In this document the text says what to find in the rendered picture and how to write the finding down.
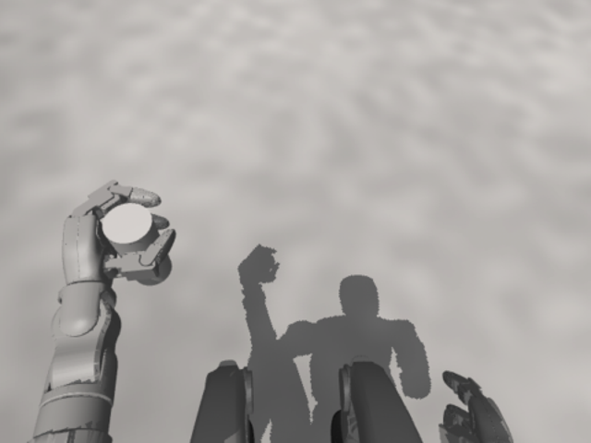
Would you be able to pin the right robot hand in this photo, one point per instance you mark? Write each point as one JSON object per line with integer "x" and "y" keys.
{"x": 483, "y": 423}

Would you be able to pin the can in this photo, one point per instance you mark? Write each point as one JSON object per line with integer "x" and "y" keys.
{"x": 130, "y": 228}

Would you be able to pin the left robot arm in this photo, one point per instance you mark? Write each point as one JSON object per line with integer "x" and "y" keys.
{"x": 79, "y": 391}

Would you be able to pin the left robot hand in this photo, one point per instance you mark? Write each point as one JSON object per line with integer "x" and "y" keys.
{"x": 87, "y": 253}

